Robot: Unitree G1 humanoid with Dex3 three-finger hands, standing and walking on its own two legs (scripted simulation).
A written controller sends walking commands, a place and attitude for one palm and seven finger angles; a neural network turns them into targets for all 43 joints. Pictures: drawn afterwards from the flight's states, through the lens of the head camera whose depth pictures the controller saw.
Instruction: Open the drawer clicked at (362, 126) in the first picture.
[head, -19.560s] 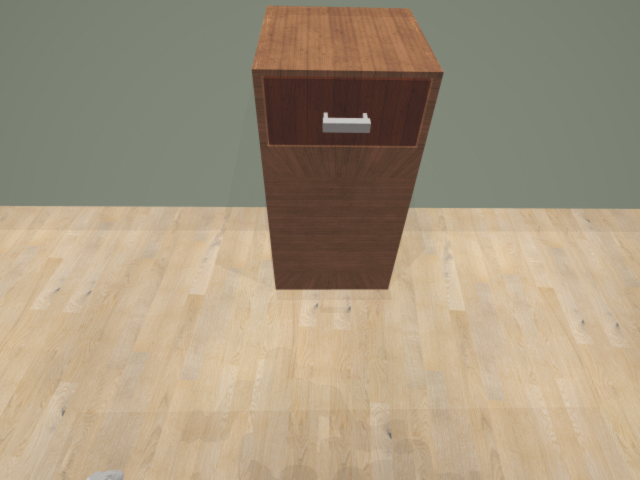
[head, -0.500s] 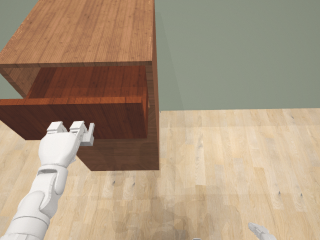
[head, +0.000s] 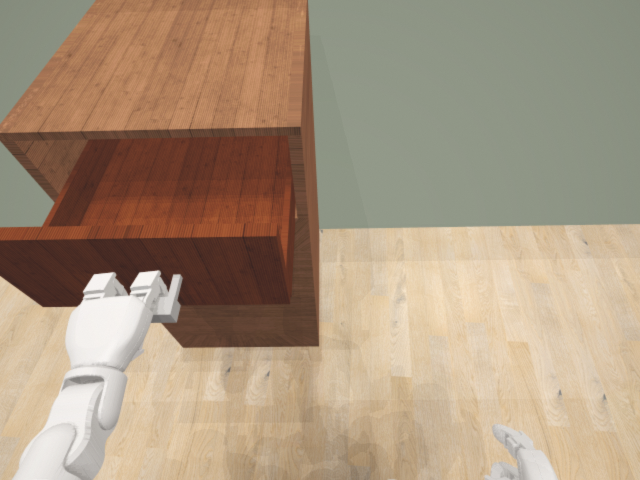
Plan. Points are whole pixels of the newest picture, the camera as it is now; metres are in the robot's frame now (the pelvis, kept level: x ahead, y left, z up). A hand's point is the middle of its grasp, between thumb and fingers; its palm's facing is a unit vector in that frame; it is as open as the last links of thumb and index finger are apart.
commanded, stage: pull the drawer open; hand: left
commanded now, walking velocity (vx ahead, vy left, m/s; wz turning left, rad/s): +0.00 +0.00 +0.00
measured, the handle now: (136, 295) +0.34 +0.27 +0.01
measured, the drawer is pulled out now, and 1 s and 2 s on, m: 0.18 0.29 0.30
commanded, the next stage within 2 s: open the thumb to release the handle in 1.60 s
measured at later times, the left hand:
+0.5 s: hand (119, 388) +0.22 +0.27 -0.01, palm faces -0.03 -0.06 -1.00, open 5.9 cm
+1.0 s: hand (103, 440) +0.17 +0.26 -0.01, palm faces -0.04 -0.05 -1.00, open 5.9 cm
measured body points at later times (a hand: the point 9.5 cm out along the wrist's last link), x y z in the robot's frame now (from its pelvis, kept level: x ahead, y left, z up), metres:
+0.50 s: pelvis +0.01 +0.00 +0.00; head +0.06 -0.01 +0.44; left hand +0.22 +0.27 +0.05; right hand +0.20 -0.24 -0.11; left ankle -0.06 +0.09 -0.71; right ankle +0.01 -0.10 -0.71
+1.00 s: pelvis +0.00 -0.01 -0.01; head +0.05 -0.02 +0.44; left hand +0.16 +0.26 +0.05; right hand +0.20 -0.22 -0.11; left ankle -0.06 +0.09 -0.71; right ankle +0.01 -0.10 -0.71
